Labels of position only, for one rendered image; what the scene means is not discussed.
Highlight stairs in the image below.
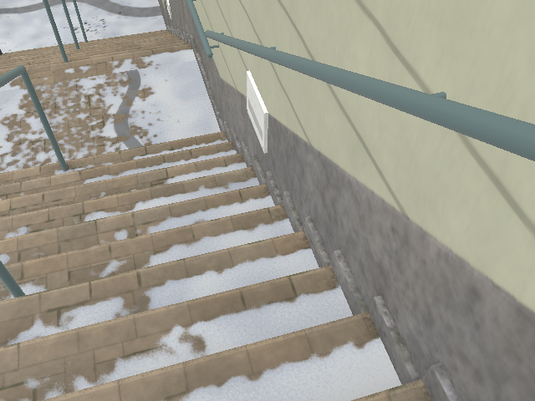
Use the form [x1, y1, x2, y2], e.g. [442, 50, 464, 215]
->
[0, 30, 187, 72]
[0, 131, 432, 401]

